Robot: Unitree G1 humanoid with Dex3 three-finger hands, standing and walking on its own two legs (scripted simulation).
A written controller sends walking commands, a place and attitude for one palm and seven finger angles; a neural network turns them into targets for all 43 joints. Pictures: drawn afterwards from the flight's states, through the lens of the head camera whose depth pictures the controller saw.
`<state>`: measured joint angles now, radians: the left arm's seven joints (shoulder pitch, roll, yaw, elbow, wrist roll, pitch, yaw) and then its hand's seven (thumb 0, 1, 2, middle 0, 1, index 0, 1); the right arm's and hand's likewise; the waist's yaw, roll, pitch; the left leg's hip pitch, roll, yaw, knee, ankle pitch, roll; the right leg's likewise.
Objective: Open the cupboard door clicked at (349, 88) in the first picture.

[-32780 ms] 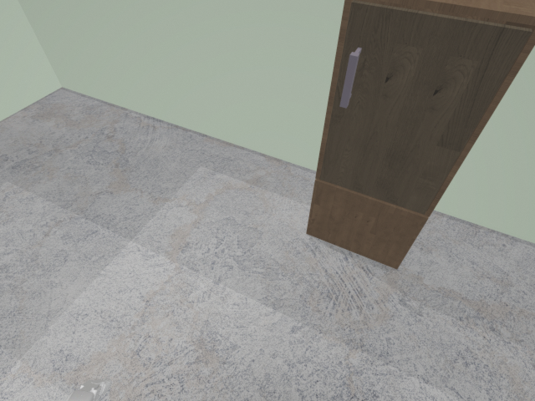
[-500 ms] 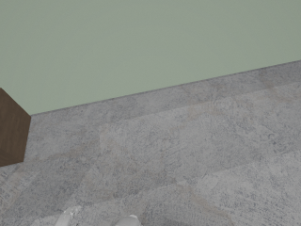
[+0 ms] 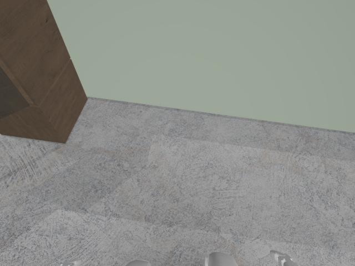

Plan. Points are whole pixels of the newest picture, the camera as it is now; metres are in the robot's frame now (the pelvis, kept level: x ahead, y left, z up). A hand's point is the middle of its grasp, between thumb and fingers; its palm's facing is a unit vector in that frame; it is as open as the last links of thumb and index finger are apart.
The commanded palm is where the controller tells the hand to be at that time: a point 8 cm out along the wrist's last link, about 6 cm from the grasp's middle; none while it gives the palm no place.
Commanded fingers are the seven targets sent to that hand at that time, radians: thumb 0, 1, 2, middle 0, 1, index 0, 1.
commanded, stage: turn to face it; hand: left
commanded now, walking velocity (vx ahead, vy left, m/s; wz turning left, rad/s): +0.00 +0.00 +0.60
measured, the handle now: out of the picture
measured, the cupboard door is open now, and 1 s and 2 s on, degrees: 49 49 49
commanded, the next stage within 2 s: take the last steps up to it in 1.16 s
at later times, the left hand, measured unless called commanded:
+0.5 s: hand out of the picture +0.04 +0.15 -0.15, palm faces +0.32 -0.92 -0.23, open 7.4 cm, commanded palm none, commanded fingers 0.00 0.90 0.90 -0.20 -0.30 -0.20 -0.30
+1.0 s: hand out of the picture +0.04 +0.20 -0.15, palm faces +0.53 -0.81 -0.26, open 7.4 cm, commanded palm none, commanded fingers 0.00 0.90 0.90 -0.20 -0.30 -0.20 -0.30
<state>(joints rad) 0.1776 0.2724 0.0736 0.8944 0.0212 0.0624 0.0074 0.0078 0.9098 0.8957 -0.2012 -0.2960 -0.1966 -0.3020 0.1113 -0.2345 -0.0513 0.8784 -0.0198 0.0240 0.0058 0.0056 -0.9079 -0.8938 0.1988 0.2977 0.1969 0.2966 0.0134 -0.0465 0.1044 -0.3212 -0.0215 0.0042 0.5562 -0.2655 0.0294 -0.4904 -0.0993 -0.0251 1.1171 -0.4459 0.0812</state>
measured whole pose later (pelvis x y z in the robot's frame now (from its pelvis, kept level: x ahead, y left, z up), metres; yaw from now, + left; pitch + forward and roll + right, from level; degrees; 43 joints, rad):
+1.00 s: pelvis +0.05 -0.04 +0.01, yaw +33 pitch +2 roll -1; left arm 0.13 0.24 0.05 0.87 0.01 0.04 0.01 0.00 0.91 0.90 -0.20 -0.30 -0.19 -0.30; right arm 0.19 -0.21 -0.05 0.93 -0.02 0.04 0.00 0.01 -0.90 -0.89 0.20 0.30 0.20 0.30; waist -0.01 0.00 0.07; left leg -0.30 -0.04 -0.10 0.50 -0.23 0.01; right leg -0.36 -0.03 -0.02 0.74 -0.39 0.07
